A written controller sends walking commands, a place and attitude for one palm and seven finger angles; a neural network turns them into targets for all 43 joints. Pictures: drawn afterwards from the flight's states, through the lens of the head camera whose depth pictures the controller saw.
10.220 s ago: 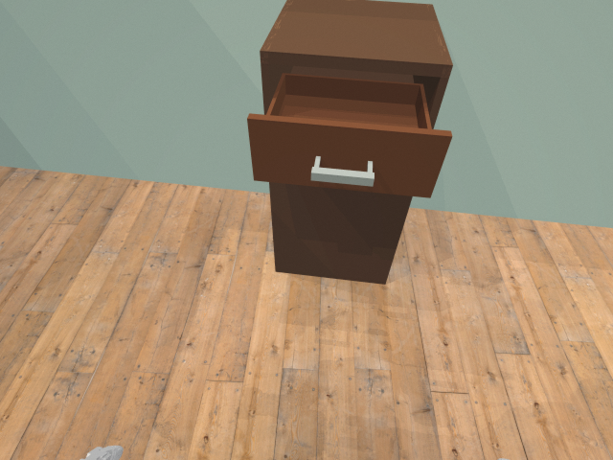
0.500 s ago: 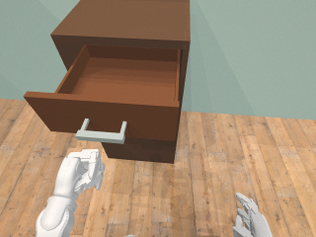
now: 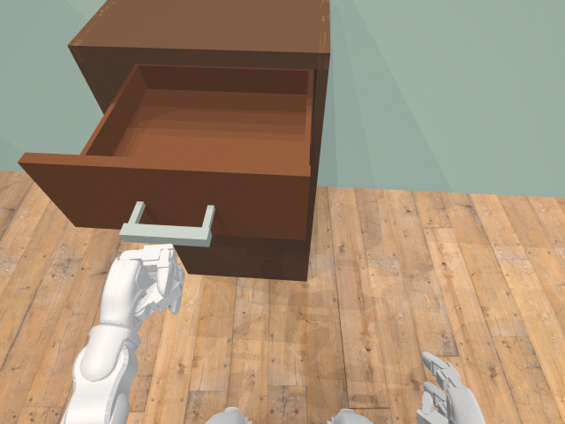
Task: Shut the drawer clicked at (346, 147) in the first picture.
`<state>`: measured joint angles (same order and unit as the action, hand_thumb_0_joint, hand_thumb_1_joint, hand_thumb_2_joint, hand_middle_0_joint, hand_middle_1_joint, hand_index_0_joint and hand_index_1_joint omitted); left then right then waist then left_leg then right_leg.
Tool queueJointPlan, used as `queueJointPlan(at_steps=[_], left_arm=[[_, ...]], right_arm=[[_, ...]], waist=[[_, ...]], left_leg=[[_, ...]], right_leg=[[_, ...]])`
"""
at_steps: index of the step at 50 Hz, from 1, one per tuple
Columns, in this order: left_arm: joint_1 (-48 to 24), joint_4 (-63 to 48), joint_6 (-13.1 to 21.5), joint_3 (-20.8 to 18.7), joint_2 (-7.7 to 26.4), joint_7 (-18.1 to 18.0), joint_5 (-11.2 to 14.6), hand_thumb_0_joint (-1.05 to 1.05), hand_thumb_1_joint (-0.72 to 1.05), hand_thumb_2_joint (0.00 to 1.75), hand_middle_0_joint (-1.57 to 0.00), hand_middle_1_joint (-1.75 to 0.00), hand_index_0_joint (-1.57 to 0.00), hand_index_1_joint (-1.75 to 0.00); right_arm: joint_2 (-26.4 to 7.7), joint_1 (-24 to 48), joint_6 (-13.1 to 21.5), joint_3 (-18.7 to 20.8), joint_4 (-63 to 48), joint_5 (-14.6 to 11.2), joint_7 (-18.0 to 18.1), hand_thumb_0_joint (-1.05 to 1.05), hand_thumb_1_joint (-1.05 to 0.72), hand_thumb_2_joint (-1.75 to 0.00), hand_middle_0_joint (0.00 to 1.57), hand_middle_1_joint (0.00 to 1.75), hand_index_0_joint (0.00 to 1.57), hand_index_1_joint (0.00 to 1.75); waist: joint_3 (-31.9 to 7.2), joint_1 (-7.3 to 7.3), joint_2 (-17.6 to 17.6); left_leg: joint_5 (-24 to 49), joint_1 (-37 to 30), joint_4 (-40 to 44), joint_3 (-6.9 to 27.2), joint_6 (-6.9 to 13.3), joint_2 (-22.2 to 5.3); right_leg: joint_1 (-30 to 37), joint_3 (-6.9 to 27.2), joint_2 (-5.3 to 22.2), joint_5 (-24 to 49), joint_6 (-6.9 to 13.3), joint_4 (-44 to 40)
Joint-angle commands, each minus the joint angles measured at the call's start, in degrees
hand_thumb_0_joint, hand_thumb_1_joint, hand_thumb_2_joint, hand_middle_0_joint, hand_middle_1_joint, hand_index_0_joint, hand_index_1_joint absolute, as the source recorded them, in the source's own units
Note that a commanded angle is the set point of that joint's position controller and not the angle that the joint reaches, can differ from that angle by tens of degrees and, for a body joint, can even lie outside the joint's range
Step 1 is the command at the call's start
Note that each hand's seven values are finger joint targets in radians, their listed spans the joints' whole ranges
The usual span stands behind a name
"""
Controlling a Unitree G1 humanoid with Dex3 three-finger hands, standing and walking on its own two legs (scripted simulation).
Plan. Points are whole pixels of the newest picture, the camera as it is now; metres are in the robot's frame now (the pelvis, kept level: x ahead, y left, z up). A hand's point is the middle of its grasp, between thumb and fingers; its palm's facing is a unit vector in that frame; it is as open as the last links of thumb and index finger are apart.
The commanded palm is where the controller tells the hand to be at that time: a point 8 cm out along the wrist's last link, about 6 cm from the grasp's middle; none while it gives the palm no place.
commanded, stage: bring the fist close to the handle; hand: left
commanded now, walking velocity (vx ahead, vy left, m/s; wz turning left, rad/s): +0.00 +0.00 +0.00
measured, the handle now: (170, 222) +0.39 +0.18 +0.05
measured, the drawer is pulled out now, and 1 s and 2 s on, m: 0.25 0.22 0.08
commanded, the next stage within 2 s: push the drawer shut in 0.12 s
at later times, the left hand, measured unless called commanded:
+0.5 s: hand (184, 278) +0.30 +0.14 +0.05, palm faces -0.08 -1.00 -0.04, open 3.3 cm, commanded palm +0.28 +0.20 +0.06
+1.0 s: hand (182, 253) +0.34 +0.15 +0.05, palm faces -0.07 -1.00 -0.05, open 2.8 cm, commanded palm +0.34 +0.21 +0.06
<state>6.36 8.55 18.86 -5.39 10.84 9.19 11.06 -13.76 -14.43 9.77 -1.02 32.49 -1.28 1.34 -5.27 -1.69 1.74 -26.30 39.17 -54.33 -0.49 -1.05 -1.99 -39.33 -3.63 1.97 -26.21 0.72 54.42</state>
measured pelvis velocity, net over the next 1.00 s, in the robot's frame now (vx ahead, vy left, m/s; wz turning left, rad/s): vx -0.03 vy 0.00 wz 0.01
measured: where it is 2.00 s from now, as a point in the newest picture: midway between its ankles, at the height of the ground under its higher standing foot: outside the picture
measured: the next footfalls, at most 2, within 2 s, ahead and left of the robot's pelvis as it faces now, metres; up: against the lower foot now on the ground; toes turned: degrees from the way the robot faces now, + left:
none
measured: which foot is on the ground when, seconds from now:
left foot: down 0.00-1.00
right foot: down 0.00-1.00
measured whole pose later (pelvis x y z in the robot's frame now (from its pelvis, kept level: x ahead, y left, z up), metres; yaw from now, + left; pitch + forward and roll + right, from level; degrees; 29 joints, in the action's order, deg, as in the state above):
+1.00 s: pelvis -0.03 +0.00 -0.01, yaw +1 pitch +12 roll -1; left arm -16.2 29.8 20.6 -6.3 13.8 10.0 10.5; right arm -14.6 -13.5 7.1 -1.5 36.5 -2.1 2.8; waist -3.7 -2.5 1.4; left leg -24.4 43.6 -56.1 0.7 -0.7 -1.6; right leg -42.7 -4.6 2.3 -24.2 0.6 55.1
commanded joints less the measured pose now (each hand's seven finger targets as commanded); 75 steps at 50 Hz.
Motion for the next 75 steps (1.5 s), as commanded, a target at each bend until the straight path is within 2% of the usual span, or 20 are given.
queueJointPlan(at_steps=[1, 9, 10, 15, 17, 22, 26, 29, 31, 33, 37, 42, 50, 54, 57, 60, 63, 65, 69, 75], left_arm=[[-7.44, -9.71, 3.46, -2.76, 6.09, 0.38, 0.44, 0.00, 0.90, 0.90, -1.40, -1.60, -1.40, -1.60], [-8.22, -13.38, 5.33, -4.91, 8.49, 0.48, 1.11, 0.00, 0.90, 0.90, -1.40, -1.60, -1.40, -1.60], [-8.22, -13.81, 5.48, -3.49, 6.69, 0.53, 1.24, 0.00, 0.90, 0.90, -1.40, -1.60, -1.40, -1.60], [-10.36, -9.42, 4.68, -2.11, 5.95, 0.68, 0.60, 0.00, 0.90, 0.90, -1.40, -1.60, -1.40, -1.60], [-12.12, -8.76, 4.20, -1.74, 5.75, 0.91, 0.37, 0.00, 0.90, 0.90, -1.40, -1.60, -1.40, -1.60], [-19.34, -8.96, 3.71, -2.06, 6.64, 0.23, 0.22, 0.00, 0.90, 0.90, -1.40, -1.60, -1.40, -1.60], [-18.44, -9.42, 4.31, -3.45, 7.17, -1.15, -0.03, 0.00, 0.90, 0.90, -1.40, -1.60, -1.40, -1.60], [-17.36, -4.72, 3.67, -4.63, 7.95, -1.54, -0.21, 0.00, 0.90, 0.90, -1.40, -1.60, -1.40, -1.60], [-21.10, -4.82, 3.79, -3.21, 6.60, -1.36, -0.17, 0.00, 0.90, 0.90, -1.40, -1.60, -1.40, -1.60], [-25.24, -3.79, 3.98, -3.61, 7.54, -1.33, -0.15, 0.00, 0.90, 0.90, -1.40, -1.60, -1.40, -1.60], [-33.24, 0.85, 4.54, -4.89, 9.19, -0.99, -0.11, 0.00, 0.90, 0.90, -1.40, -1.60, -1.40, -1.60], [-41.41, 3.16, 5.10, -3.47, 8.87, -0.45, 0.03, 0.00, 0.90, 0.90, -1.40, -1.60, -1.40, -1.60], [-52.21, 12.80, 5.06, -4.35, 10.94, -0.89, -0.02, 0.00, 0.90, 0.90, -1.40, -1.60, -1.40, -1.60], [-57.24, 16.08, 5.71, -5.52, 12.72, -1.21, -0.80, 0.00, 0.90, 0.90, -1.40, -1.60, -1.40, -1.60], [-58.92, 19.06, 5.99, -4.53, 10.50, -1.35, -0.97, 0.00, 0.90, 0.90, -1.40, -1.60, -1.40, -1.60], [-62.11, 23.30, 6.44, -7.21, 13.57, -1.78, -1.40, 0.00, 0.90, 0.90, -1.40, -1.60, -1.40, -1.60], [-66.31, 26.60, 6.99, -6.30, 12.79, -1.60, -2.02, 0.00, 0.90, 0.90, -1.40, -1.60, -1.40, -1.60], [-67.95, 27.97, 7.45, -8.87, 15.71, -1.79, -2.40, 0.00, 0.90, 0.90, -1.40, -1.60, -1.40, -1.60], [-70.28, 30.15, 8.13, -8.52, 15.23, -1.50, -2.95, 0.00, 0.90, 0.90, -1.40, -1.60, -1.40, -1.60], [-72.96, 32.57, 8.75, -9.19, 15.04, -1.60, -3.27, 0.00, 0.90, 0.90, -1.40, -1.60, -1.40, -1.60]], right_arm=[[-7.35, 2.79, 2.49, 2.67, -8.70, -0.21, 0.29, 0.00, -0.90, -0.90, 0.20, 0.30, 0.20, 0.30], [-7.16, 2.85, 2.77, 2.74, -8.59, -0.13, 0.76, 0.00, -0.90, -0.90, 0.20, 0.30, 0.20, 0.30], [-6.83, 2.88, 2.83, 2.69, -8.66, -0.11, 0.60, 0.00, -0.90, -0.90, 0.20, 0.30, 0.20, 0.30], [-7.27, 2.67, 2.32, 2.67, -7.83, -0.23, 0.51, 0.00, -0.90, -0.90, 0.20, 0.30, 0.20, 0.30], [-7.47, 2.75, 2.21, 2.69, -7.91, -0.31, 0.50, 0.00, -0.90, -0.90, 0.20, 0.30, 0.20, 0.30], [-7.55, 2.72, 1.83, 2.59, -7.74, -0.23, 0.82, 0.00, -0.90, -0.90, 0.20, 0.30, 0.20, 0.30], [-7.18, 2.11, 1.66, 2.69, -7.68, 0.03, 0.52, 0.00, -0.90, -0.90, 0.20, 0.30, 0.20, 0.30], [-7.53, 1.58, 0.88, 2.71, -7.05, 0.09, 0.26, 0.00, -0.90, -0.90, 0.20, 0.30, 0.20, 0.30], [-7.40, 1.87, 0.53, 2.65, -7.05, -0.13, 0.19, 0.00, -0.90, -0.90, 0.20, 0.30, 0.20, 0.30], [-7.53, 2.03, 0.32, 2.54, -6.35, -0.22, 0.41, 0.00, -0.90, -0.90, 0.20, 0.30, 0.20, 0.30], [-7.80, 1.89, -0.08, 2.34, -4.84, -0.45, 1.09, 0.00, -0.90, -0.90, 0.20, 0.30, 0.20, 0.30], [-7.89, 1.39, 0.11, 2.23, -3.67, -0.60, 1.62, 0.00, -0.90, -0.90, 0.20, 0.30, 0.20, 0.30], [-8.58, 0.26, -0.40, 1.89, -1.96, -0.87, 2.02, 0.00, -0.90, -0.90, 0.20, 0.30, 0.20, 0.30], [-8.81, -0.76, -0.88, 1.83, -1.59, -0.65, 1.93, 0.00, -0.90, -0.90, 0.20, 0.30, 0.20, 0.30], [-8.66, -1.67, -1.17, 2.05, -1.46, -0.49, 1.45, 0.00, -0.90, -0.90, 0.20, 0.30, 0.20, 0.30], [-9.14, -2.80, -1.91, 2.07, -0.85, -0.24, 1.29, 0.00, -0.90, -0.90, 0.20, 0.30, 0.20, 0.30], [-9.08, -3.30, -2.39, 2.00, -0.63, -0.23, 1.07, 0.00, -0.90, -0.90, 0.20, 0.30, 0.20, 0.30], [-9.45, -4.29, -2.79, 2.13, -0.33, 0.10, 0.95, 0.00, -0.90, -0.90, 0.20, 0.30, 0.20, 0.30], [-9.48, -5.70, -3.37, 2.30, -0.37, 0.36, 0.57, 0.00, -0.90, -0.90, 0.20, 0.30, 0.20, 0.30], [-9.49, -7.72, -4.45, 2.63, 0.03, 0.75, -0.11, 0.00, -0.90, -0.90, 0.20, 0.30, 0.20, 0.30]], waist=[[-12.38, -0.11, -3.22], [-16.06, 0.27, -0.94], [-16.35, 0.16, -0.40], [-11.65, -1.29, -2.79], [-11.58, -1.18, -1.39], [-14.58, -1.42, -1.40], [-18.60, -0.09, 0.66], [-16.56, -0.48, -3.44], [-15.04, -1.23, -3.43], [-13.96, -1.86, -1.35], [-12.85, -3.15, -2.55], [-16.15, -3.69, 0.99], [-15.38, -4.98, -2.08], [-17.58, -4.75, 1.06], [-18.61, -4.99, 0.27], [-18.34, -5.38, -1.85], [-17.27, -5.88, -0.25], [-19.64, -5.61, 0.00], [-21.66, -5.83, 1.88], [-23.51, -6.34, 0.68]], left_leg=[[11.52, -4.04, 6.72, -0.18, 1.91, 2.32], [14.94, -6.37, 6.47, 0.05, 2.02, 2.21], [15.57, -6.96, 6.44, -0.09, 1.99, 2.25], [13.02, -4.59, 6.10, 0.13, 1.93, 2.14], [12.19, -4.90, 6.35, 0.39, 1.81, 2.20], [12.42, -6.00, 6.23, 0.76, 1.85, 2.20], [17.65, -8.26, 6.29, 0.71, 1.59, 2.05], [16.51, -6.05, 6.43, 0.48, 1.73, 1.92], [14.50, -5.37, 6.54, 0.43, 1.65, 1.98], [12.19, -5.21, 6.57, 0.33, 1.69, 2.07], [8.04, -3.82, 6.38, 0.52, 1.88, 2.05], [7.09, -5.68, 6.48, 1.06, 1.81, 2.05], [1.41, -2.88, 6.85, 1.50, 2.14, 2.11], [2.58, -3.87, 6.93, 1.83, 2.01, 2.17], [4.37, -4.53, 6.73, 1.92, 1.87, 2.08], [3.30, -2.60, 6.37, 1.74, 2.13, 2.08], [2.36, -1.65, 6.27, 1.64, 2.07, 2.12], [3.46, -2.04, 5.81, 1.77, 2.16, 2.08], [6.28, -3.40, 5.27, 1.88, 2.09, 1.96], [9.89, -4.13, 4.55, 1.75, 2.10, 1.74]], right_leg=[[9.37, 2.34, -1.33, 13.94, -0.34, -9.04], [11.30, 2.22, -1.38, 17.45, -0.02, -8.16], [11.16, 2.11, -1.34, 18.50, -0.13, -7.98], [8.08, 2.06, -1.37, 16.16, -0.38, -8.28], [7.14, 1.77, -1.37, 14.83, -0.14, -8.09], [7.60, 1.85, -1.32, 14.58, -0.10, -7.80], [9.74, 1.47, -1.37, 19.58, 0.24, -6.39], [10.02, 1.54, -1.54, 19.28, -0.05, -7.19], [8.92, 1.70, -1.43, 17.78, -0.21, -7.46], [7.57, 2.15, -1.41, 15.16, -0.15, -8.22], [5.59, 2.70, -1.49, 9.89, -0.30, -9.17], [4.62, 2.50, -1.49, 8.37, -0.04, -8.79], [2.91, 3.22, -1.69, 2.18, -0.33, -10.04], [2.27, 2.63, -1.85, 3.64, 0.10, -8.73], [1.87, 2.24, -2.02, 5.53, 0.12, -8.42], [1.97, 2.68, -2.18, 4.53, -0.09, -8.65], [0.31, 2.63, -2.20, 3.76, 0.12, -8.26], [0.66, 2.58, -2.34, 4.70, 0.14, -7.58], [-0.11, 2.20, -2.65, 7.27, 0.41, -6.52], [0.06, 1.99, -3.00, 10.82, 0.30, -5.92]])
